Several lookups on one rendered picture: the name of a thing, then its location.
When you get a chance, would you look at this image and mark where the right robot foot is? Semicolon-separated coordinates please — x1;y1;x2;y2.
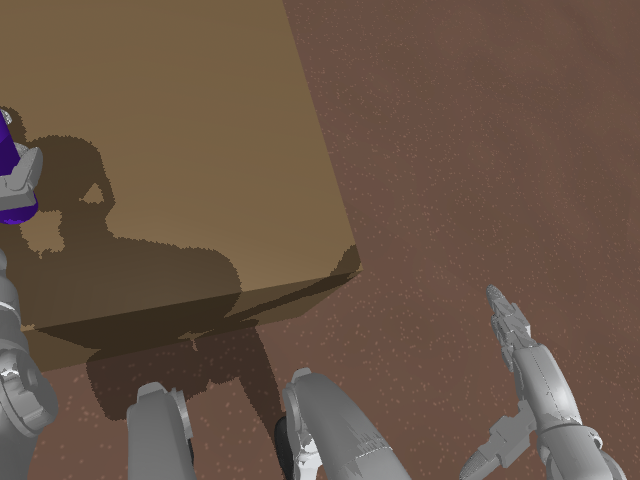
274;416;295;480

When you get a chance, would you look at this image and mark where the can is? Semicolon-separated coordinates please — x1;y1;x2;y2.
0;110;38;224

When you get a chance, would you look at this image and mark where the left robot hand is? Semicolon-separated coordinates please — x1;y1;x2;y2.
0;109;43;211

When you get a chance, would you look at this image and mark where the right robot arm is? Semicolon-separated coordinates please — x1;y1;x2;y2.
536;424;627;480

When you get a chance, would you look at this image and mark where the left robot arm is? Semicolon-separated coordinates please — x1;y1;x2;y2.
0;248;58;480

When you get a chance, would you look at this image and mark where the right robot hand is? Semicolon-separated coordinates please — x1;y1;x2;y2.
459;284;583;480

